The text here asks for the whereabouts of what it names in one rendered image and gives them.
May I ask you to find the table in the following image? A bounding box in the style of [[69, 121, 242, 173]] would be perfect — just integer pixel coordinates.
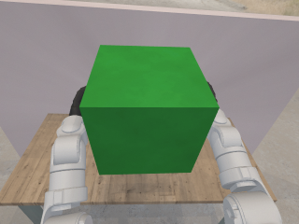
[[0, 113, 278, 224]]

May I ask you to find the right robot upper arm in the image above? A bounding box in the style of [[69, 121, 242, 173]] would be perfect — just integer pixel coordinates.
[[222, 190, 281, 224]]

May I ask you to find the carton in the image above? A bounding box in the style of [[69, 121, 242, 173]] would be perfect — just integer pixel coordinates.
[[79, 45, 220, 175]]

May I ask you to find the robot left hand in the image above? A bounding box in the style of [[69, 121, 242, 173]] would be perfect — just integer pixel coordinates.
[[69, 86, 86, 117]]

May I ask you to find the left robot upper arm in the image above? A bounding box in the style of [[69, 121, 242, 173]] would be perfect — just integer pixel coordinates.
[[44, 211, 93, 224]]

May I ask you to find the robot right forearm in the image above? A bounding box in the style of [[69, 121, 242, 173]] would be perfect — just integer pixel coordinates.
[[206, 109, 282, 224]]

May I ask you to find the robot left forearm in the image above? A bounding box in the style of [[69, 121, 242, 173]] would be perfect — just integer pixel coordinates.
[[40, 115, 88, 224]]

